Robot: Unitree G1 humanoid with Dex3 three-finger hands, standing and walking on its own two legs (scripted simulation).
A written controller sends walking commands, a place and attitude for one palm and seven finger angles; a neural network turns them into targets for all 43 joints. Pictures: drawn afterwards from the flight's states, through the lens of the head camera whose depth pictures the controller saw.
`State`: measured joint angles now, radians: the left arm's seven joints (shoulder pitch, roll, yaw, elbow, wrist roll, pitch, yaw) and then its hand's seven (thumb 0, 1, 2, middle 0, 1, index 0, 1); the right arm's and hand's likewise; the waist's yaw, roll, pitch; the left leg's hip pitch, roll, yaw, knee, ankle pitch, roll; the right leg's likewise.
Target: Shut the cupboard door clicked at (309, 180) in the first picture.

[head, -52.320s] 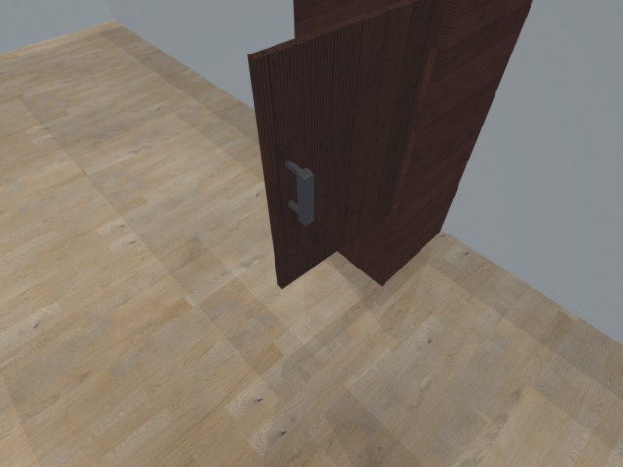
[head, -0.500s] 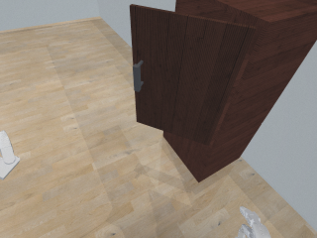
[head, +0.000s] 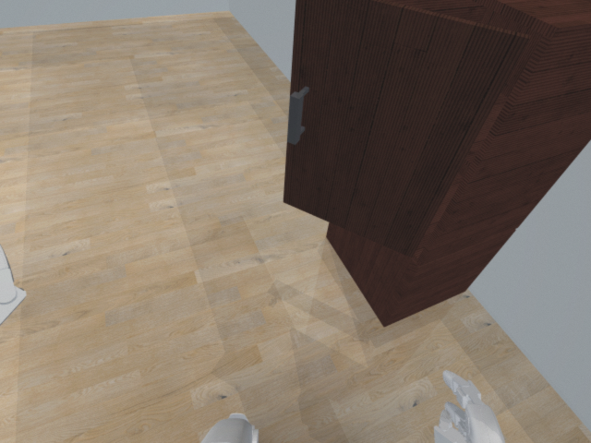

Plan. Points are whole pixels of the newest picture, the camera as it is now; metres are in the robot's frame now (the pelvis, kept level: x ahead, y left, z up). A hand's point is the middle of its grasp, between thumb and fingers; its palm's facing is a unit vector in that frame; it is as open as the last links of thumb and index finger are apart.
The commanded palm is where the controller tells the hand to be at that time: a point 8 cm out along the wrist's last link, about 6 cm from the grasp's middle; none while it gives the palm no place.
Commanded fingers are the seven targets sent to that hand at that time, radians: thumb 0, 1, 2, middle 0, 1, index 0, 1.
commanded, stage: step back with the hand held close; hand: left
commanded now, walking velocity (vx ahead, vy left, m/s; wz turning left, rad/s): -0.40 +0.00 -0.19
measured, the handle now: (299, 115) +0.79 +0.05 +0.02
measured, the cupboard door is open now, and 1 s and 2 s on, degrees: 38 38 38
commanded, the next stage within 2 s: stop stepping back and stand still in 0.30 s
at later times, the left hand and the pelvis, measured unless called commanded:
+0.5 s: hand out of the picture +0.09 +0.33 +0.20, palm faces +0.48 -0.82 -0.30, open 7.4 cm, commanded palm +0.05 +0.35 +0.20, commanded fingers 0.00 0.90 0.90 -0.20 -0.30 -0.20 -0.30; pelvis -0.11 +0.06 +0.01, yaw -4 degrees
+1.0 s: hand out of the picture +0.03 +0.32 +0.21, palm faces +0.35 -0.87 -0.36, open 7.4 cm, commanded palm -0.02 +0.36 +0.20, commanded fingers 0.00 0.90 0.90 -0.20 -0.30 -0.20 -0.30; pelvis -0.22 +0.09 +0.02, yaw -12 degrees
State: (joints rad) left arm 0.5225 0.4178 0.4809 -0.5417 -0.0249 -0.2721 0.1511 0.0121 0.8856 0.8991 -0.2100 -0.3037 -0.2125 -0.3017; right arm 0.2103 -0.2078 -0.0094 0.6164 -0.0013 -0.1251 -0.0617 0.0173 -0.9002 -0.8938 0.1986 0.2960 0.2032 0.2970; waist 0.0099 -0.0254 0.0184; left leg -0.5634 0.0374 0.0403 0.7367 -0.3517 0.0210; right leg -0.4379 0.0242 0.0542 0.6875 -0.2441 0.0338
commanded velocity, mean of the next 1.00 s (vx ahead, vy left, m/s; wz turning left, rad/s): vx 0.00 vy -0.05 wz -0.08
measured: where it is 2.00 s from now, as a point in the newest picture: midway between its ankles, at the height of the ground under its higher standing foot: outside the picture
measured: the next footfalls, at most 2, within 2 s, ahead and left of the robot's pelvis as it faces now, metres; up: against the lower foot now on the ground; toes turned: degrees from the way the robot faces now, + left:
right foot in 0.32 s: -0.08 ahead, -0.11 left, +0.00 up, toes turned +0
left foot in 0.50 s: -0.01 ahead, +0.15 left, +0.00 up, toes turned +1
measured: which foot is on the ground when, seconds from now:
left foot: down 0.00-0.32, up 0.34-0.48, down 0.50-0.82, up 0.84-1.00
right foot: down 0.00-0.10, up 0.12-0.30, down 0.32-0.50, up 0.52-0.82, down 0.84-1.00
